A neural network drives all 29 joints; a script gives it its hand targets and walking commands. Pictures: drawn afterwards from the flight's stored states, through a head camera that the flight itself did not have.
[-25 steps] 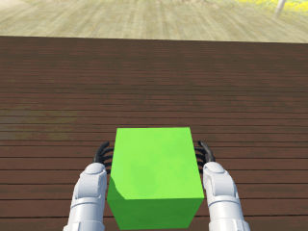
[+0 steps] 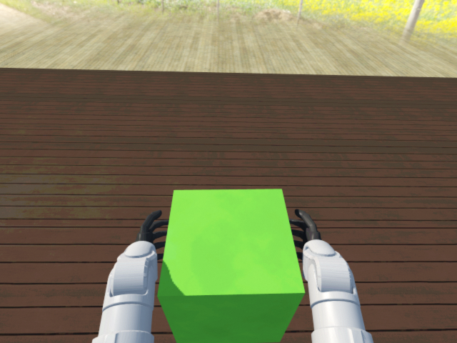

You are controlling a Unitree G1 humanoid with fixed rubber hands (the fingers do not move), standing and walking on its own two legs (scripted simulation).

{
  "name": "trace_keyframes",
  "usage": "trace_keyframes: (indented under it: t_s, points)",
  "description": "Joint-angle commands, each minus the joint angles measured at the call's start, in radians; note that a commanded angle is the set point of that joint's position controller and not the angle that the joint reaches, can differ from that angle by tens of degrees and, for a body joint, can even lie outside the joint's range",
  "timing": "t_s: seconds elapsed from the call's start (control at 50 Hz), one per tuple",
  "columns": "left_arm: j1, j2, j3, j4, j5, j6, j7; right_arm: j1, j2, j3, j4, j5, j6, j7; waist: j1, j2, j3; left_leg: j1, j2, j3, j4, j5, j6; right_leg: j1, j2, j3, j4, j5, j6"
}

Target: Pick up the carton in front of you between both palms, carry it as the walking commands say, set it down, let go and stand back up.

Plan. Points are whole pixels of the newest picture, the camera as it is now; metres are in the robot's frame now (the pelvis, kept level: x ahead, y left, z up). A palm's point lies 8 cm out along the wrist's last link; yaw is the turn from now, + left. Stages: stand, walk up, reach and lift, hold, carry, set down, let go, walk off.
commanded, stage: hold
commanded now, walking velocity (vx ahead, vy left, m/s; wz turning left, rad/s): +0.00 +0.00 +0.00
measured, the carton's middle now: (228, 268) +0.29 +0.00 -0.02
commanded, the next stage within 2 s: carry in 0.26 s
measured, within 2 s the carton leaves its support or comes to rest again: neither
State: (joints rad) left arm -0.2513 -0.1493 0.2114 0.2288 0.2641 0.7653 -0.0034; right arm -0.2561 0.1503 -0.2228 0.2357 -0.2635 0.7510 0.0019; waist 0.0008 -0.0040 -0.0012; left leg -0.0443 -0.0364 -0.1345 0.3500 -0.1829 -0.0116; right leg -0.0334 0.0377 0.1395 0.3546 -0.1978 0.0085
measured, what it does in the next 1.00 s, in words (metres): walks ahead: right foot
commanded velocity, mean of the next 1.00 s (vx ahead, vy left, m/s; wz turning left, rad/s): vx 0.39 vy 0.00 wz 0.00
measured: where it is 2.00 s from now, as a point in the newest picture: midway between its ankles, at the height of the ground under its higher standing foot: (226, 233)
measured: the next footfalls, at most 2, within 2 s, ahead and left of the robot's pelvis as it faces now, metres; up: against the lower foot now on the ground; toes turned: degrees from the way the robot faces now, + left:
right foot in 0.82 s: +0.23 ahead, -0.12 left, +0.00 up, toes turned -10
left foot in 1.20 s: +0.59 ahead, +0.06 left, +0.00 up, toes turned +9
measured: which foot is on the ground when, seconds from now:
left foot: down 0.00-0.84, up 0.86-1.00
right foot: down 0.00-0.64, up 0.66-0.80, down 0.82-1.00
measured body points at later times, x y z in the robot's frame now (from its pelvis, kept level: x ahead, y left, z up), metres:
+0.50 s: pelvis +0.03 -0.01 -0.01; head -0.02 -0.02 +0.43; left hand +0.33 +0.13 +0.06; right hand +0.33 -0.17 +0.06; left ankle +0.01 +0.13 -0.74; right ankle +0.01 -0.14 -0.75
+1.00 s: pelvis +0.26 -0.04 +0.00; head +0.26 -0.04 +0.45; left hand +0.54 +0.11 +0.07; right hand +0.55 -0.19 +0.08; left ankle +0.21 +0.07 -0.68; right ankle +0.19 -0.11 -0.75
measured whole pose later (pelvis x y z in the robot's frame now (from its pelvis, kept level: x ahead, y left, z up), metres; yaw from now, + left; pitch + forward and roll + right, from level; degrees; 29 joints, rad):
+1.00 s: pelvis +0.26 -0.04 +0.00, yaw +0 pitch +6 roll +1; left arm -0.18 -0.14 0.11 -0.33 0.11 1.24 0.10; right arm -0.19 0.14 -0.14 -0.34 -0.09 1.24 -0.10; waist 0.01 -0.03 -0.13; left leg -0.51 0.06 0.11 1.00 -0.40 0.01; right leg -0.18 -0.02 -0.19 0.39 -0.32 -0.05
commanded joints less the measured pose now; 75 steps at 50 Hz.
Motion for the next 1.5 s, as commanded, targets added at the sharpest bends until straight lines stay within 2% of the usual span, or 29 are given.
trace_keyframes:
  t_s: [0.0,0.22,0.24,0.3,0.36,0.4,0.44,0.48,0.5,0.54,0.6,0.64,0.66,0.7,0.8,0.82,0.84,0.86,0.88,0.92,0.96,1.06,1.16,1.18,1.2,1.22,1.24,1.3,1.48]
  points:
    - [-0.503,-0.901,-0.526,-0.03,-0.244,-0.029,-0.232,-0.491,0.906,0.527,-0.013,0.243,-0.017,0.239,0.002,0.001,-0.152,0.032,-0.059,0.068,-0.049,0.083,-0.004,-0.019,0.054,-0.066,-0.058,0.091,0.004]
    - [-0.579,-0.927,-0.529,-0.007,-0.247,-0.04,-0.236,-0.564,0.923,0.529,0.012,0.242,-0.03,0.246,-0.001,0.004,-0.192,0.034,-0.055,0.073,-0.033,0.047,-0.006,-0.029,0.053,-0.071,-0.044,0.052,-0.001]
    - [-0.576,-0.926,-0.53,-0.006,-0.253,-0.037,-0.234,-0.563,0.915,0.53,0.01,0.249,-0.025,0.244,-0.001,0.015,-0.222,-0.083,0.108,0.029,0.035,-0.114,0.009,-0.143,-0.1,-0.028,0.035,-0.104,-0.011]
    - [-0.6,-0.926,-0.574,-0.074,-0.286,-0.027,-0.224,-0.58,0.913,0.57,-0.061,0.278,-0.017,0.23,-0.002,0.036,-0.206,-0.2,0.121,-0.025,-0.025,-0.559,0.038,-0.252,-0.07,-0.035,0.053,-0.484,-0.014]
    - [-0.594,-0.913,-0.648,-0.158,-0.333,0.011,-0.208,-0.557,0.896,0.63,-0.134,0.314,0.023,0.208,-0.006,0.115,-0.273,-0.154,0.178,-0.064,-0.038,-0.442,0.073,-0.275,-0.032,-0.156,0.205,-0.223,-0.002]
    - [-0.595,-0.897,-0.692,-0.216,-0.38,0.059,-0.202,-0.544,0.866,0.673,-0.201,0.343,0.072,0.191,-0.005,0.14,-0.296,-0.171,0.208,-0.082,-0.047,-0.492,0.095,-0.277,-0.021,-0.199,0.172,-0.24,-0.004]
    - [-0.605,-0.88,-0.725,-0.256,-0.421,0.119,-0.195,-0.56,0.846,0.717,-0.264,0.385,0.134,0.18,-0.002,0.055,-0.265,-0.291,0.163,0.015,0.049,-0.489,0.061,-0.203,-0.083,-0.121,0.057,-0.316,-0.026]
    - [-0.564,-0.838,-0.733,-0.269,-0.446,0.184,-0.179,-0.579,0.837,0.756,-0.303,0.433,0.204,0.171,0.017,-0.24,-0.232,-0.529,0.046,0.227,0.391,-0.321,-0.013,-0.048,-0.3,0.227,-0.144,-0.467,-0.114]
    - [-0.544,-0.822,-0.735,-0.29,-0.454,0.214,-0.168,-0.594,0.844,0.776,-0.324,0.464,0.236,0.171,0.021,-0.278,-0.18,-0.626,0.052,0.233,0.356,-0.343,-0.009,-0.003,-0.357,0.315,-0.152,-0.361,-0.166]
    - [-0.542,-0.815,-0.753,-0.384,-0.471,0.265,-0.149,-0.591,0.867,0.81,-0.361,0.526,0.283,0.174,0.028,-0.173,-0.208,-0.538,0.056,0.244,0.235,-0.3,0.007,-0.004,-0.334,0.209,-0.09,-0.136,-0.183]
    - [-0.504,-0.843,-0.795,-0.499,-0.521,0.33,-0.136,-0.508,0.895,0.82,-0.416,0.576,0.34,0.167,0.009,-0.088,-0.367,-0.032,0.052,0.279,0.033,-0.077,0.015,-0.225,-0.197,-0.104,0.113,-0.13,-0.092]
    - [-0.51,-0.861,-0.816,-0.552,-0.56,0.381,-0.148,-0.409,0.873,0.791,-0.424,0.542,0.373,0.153,-0.022,0.256,-0.356,0.258,0.364,-0.198,-0.068,-0.114,0.165,-0.623,-0.085,-0.276,0.467,-0.236,-0.007]
    - [-0.52,-0.867,-0.825,-0.559,-0.577,0.4,-0.159,-0.398,0.864,0.782,-0.452,0.517,0.386,0.143,-0.028,0.284,-0.296,0.305,0.438,-0.296,-0.056,0.057,0.249,-0.777,-0.074,-0.26,0.47,-0.365,-0.015]
    - [-0.487,-0.884,-0.821,-0.553,-0.597,0.416,-0.177,-0.403,0.865,0.792,-0.539,0.509,0.412,0.13,-0.039,0.148,-0.273,0.307,0.433,-0.208,-0.029,0.235,0.253,-0.792,-0.091,-0.235,0.424,-0.413,-0.021]
    - [-0.413,-0.889,-0.807,-0.621,-0.578,0.435,-0.164,-0.416,0.893,0.833,-0.654,0.569,0.448,0.145,-0.001,0.092,-0.367,-0.141,0.229,0.233,0.113,0.032,0.06,-0.044,-0.02,-0.362,0.041,0.007,-0.023]
    - [-0.378,-0.871,-0.794,-0.618,-0.567,0.442,-0.157,-0.415,0.868,0.835,-0.663,0.578,0.458,0.148,0.016,-0.025,-0.393,-0.332,0.183,0.312,0.298,-0.028,0.019,0.173,-0.134,-0.21,-0.001,-0.084,-0.057]
    - [-0.352,-0.848,-0.772,-0.602,-0.537,0.443,-0.147,-0.468,0.83,0.842,-0.707,0.598,0.476,0.156,0.037,-0.297,-0.388,-0.574,0.081,0.345,0.558,-0.204,-0.027,0.28,-0.381,0.236,-0.099,-0.115,-0.17]
    - [-0.373,-0.84,-0.76,-0.605,-0.527,0.451,-0.138,-0.5,0.821,0.851,-0.696,0.613,0.491,0.162,0.039,-0.294,-0.329,-0.741,0.066,0.265,0.676,-0.376,-0.005,0.321,-0.463,0.367,-0.115,0.056,-0.261]
    - [-0.397,-0.843,-0.761,-0.623,-0.53,0.461,-0.131,-0.499,0.827,0.847,-0.674,0.616,0.497,0.168,0.035,-0.18,-0.303,-0.807,0.107,0.207,0.77,-0.377,0.019,0.322,-0.47,0.321,-0.081,0.196,-0.278]
    - [-0.408,-0.851,-0.778,-0.637,-0.54,0.472,-0.127,-0.441,0.836,0.832,-0.629,0.609,0.499,0.172,0.029,-0.039,-0.325,-0.818,0.15,0.187,0.753,-0.286,0.038,0.32,-0.421,0.166,-0.062,0.324,-0.22]
    - [-0.424,-0.871,-0.8,-0.645,-0.562,0.476,-0.135,-0.402,0.863,0.816,-0.594,0.59,0.493,0.166,0.028,-0.055,-0.314,-0.769,0.138,0.217,0.624,-0.189,0.025,0.29,-0.359,0.023,-0.088,0.364,-0.155]
    - [-0.386,-0.885,-0.821,-0.623,-0.589,0.466,-0.173,-0.316,0.898,0.797,-0.568,0.517,0.469,0.142,0.024,-0.118,-0.232,-0.637,0.07,0.325,0.31,-0.001,0.018,0.182,-0.261,-0.19,-0.106,0.505,-0.125]
    - [-0.379,-0.873,-0.824,-0.623,-0.589,0.45,-0.187,-0.315,0.896,0.809,-0.583,0.516,0.45,0.143,-0.008,-0.165,-0.306,-0.104,-0.028,0.455,0.139,0.139,0.06,-0.002,-0.22,-0.36,0.157,0.764,-0.054]
    - [-0.38,-0.867,-0.824,-0.626,-0.585,0.447,-0.189,-0.315,0.895,0.809,-0.588,0.516,0.448,0.147,-0.027,-0.126,-0.359,0.078,0.0,0.43,0.139,0.067,0.056,-0.097,-0.194,-0.368,0.327,0.625,-0.037]
    - [-0.395,-0.857,-0.823,-0.629,-0.579,0.446,-0.194,-0.308,0.898,0.808,-0.582,0.511,0.446,0.151,-0.054,-0.005,-0.409,0.219,0.179,0.156,0.084,-0.15,0.087,-0.251,-0.152,-0.355,0.575,0.344,-0.013]
    - [-0.402,-0.869,-0.836,-0.643,-0.588,0.449,-0.195,-0.321,0.89,0.801,-0.558,0.51,0.436,0.157,-0.03,0.256,-0.446,0.345,0.457,-0.38,-0.085,-0.195,0.24,-0.533,-0.01,-0.292,0.843,-0.186,0.018]
    - [-0.411,-0.868,-0.836,-0.633,-0.577,0.443,-0.194,-0.322,0.919,0.811,-0.555,0.531,0.433,0.162,-0.025,0.205,-0.425,0.305,0.478,-0.42,-0.137,-0.118,0.275,-0.603,-0.047,-0.162,0.973,-0.259,-0.015]
    - [-0.397,-0.944,-0.835,-0.622,-0.573,0.413,-0.187,-0.374,0.983,0.855,-0.602,0.569,0.409,0.172,-0.02,0.024,-0.385,0.146,0.395,-0.138,-0.113,0.118,0.202,-0.6,-0.154,-0.132,0.884,-0.143,-0.053]
    - [-0.28,-0.94,-0.841,-0.635,-0.507,0.371,-0.137,-0.318,0.901,0.871,-0.663,0.607,0.405,0.202,-0.019,0.119,-0.282,0.146,0.285,0.181,-0.16,0.301,0.147,-0.631,-0.118,-0.281,0.378,0.071,-0.011]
